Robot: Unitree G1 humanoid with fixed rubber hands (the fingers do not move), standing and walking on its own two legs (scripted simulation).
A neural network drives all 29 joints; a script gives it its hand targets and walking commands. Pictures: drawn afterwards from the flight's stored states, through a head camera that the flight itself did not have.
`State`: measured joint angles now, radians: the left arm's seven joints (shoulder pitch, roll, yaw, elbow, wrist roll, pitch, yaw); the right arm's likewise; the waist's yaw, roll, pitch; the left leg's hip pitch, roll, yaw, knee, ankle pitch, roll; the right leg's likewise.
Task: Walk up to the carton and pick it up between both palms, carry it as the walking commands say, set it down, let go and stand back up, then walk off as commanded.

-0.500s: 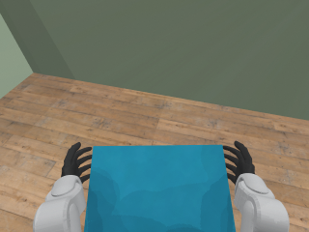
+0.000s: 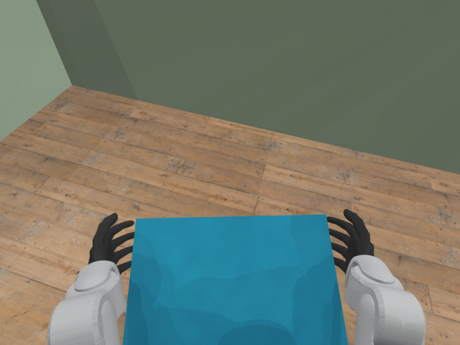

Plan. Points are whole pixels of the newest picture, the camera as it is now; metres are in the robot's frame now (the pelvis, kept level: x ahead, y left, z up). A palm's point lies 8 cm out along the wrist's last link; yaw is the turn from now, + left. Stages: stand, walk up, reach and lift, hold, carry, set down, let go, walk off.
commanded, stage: carry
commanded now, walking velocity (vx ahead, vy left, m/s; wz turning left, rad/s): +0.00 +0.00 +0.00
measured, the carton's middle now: (232, 287) +0.25 +0.01 -0.02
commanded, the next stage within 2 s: none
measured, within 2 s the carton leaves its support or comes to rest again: neither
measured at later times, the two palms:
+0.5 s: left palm (58, 274) +0.21 +0.24 +0.11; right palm (347, 307) +0.18 -0.13 +0.11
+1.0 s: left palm (56, 290) +0.19 +0.24 +0.10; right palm (340, 299) +0.20 -0.13 +0.10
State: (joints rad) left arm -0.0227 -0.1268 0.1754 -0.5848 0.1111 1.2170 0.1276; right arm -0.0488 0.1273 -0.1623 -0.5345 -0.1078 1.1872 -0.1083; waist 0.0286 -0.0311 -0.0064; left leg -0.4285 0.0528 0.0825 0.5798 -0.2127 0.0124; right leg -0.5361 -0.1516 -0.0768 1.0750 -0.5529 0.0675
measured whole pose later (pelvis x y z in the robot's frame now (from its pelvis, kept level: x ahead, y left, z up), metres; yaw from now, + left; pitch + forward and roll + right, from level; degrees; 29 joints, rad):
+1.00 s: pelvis -0.04 +0.05 +0.00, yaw +2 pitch -1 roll -1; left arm -0.06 -0.13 0.16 -0.50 0.12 1.23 0.12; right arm -0.04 0.13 -0.19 -0.54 -0.12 1.25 -0.12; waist 0.00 0.02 -0.04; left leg -0.40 -0.03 0.11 0.57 -0.16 0.09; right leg -0.23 -0.07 -0.22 0.62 -0.37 -0.01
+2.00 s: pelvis +0.03 +0.07 +0.00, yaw +10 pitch +0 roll +2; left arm -0.06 -0.13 0.16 -0.53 0.09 1.19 0.13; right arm -0.01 0.13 -0.17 -0.60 -0.09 1.21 -0.16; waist 0.01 -0.01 0.03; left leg -0.28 -0.18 0.02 0.49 -0.20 0.13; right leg -0.07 -0.19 -0.33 0.58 -0.47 0.05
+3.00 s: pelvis +0.07 +0.08 +0.01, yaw +20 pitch +3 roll +1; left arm -0.04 -0.13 0.15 -0.52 0.09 1.14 0.15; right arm -0.03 0.13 -0.19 -0.56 -0.06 1.17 -0.15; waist -0.03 0.02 0.01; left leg -0.26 -0.23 -0.17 0.44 -0.19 0.14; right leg -0.15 -0.05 -0.13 0.68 -0.48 0.05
